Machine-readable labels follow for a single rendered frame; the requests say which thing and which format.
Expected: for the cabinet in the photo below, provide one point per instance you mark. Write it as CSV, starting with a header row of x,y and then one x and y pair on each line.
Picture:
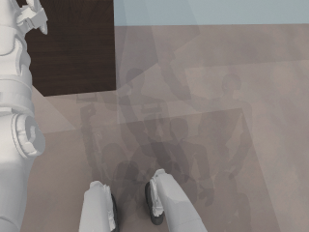
x,y
77,55

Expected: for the left robot hand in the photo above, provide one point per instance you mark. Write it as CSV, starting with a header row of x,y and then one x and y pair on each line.
x,y
30,16

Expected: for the right robot shin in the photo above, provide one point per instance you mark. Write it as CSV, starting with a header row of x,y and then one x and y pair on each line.
x,y
157,206

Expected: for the robot right thigh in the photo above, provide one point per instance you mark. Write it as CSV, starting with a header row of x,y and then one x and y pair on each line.
x,y
179,212

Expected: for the robot left upper arm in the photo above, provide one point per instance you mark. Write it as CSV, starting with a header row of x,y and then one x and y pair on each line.
x,y
21,141

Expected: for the left robot forearm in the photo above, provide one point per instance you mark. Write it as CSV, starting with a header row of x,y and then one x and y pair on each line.
x,y
16,82

